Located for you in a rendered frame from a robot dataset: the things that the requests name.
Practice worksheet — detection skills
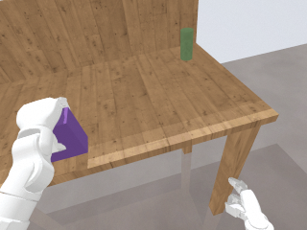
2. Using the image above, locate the sponge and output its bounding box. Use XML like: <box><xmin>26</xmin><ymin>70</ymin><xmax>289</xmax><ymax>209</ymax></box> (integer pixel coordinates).
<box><xmin>50</xmin><ymin>106</ymin><xmax>88</xmax><ymax>163</ymax></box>

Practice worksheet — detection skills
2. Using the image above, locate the table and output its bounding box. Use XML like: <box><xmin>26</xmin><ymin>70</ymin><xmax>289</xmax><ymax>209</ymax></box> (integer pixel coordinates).
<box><xmin>0</xmin><ymin>0</ymin><xmax>279</xmax><ymax>216</ymax></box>

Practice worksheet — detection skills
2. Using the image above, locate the robot left forearm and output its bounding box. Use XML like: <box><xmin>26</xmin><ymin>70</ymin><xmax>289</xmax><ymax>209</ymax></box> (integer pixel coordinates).
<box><xmin>0</xmin><ymin>125</ymin><xmax>55</xmax><ymax>230</ymax></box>

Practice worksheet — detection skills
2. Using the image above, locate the robot right hand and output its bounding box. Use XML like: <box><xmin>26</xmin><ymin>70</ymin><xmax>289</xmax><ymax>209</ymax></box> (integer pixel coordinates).
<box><xmin>224</xmin><ymin>177</ymin><xmax>262</xmax><ymax>220</ymax></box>

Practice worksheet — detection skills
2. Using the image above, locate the robot left hand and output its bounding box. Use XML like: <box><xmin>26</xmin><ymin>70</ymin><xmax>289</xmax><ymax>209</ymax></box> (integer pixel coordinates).
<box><xmin>16</xmin><ymin>97</ymin><xmax>70</xmax><ymax>153</ymax></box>

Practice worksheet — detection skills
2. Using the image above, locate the robot right forearm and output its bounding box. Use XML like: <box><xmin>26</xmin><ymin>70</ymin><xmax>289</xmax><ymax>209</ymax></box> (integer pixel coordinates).
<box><xmin>244</xmin><ymin>210</ymin><xmax>274</xmax><ymax>230</ymax></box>

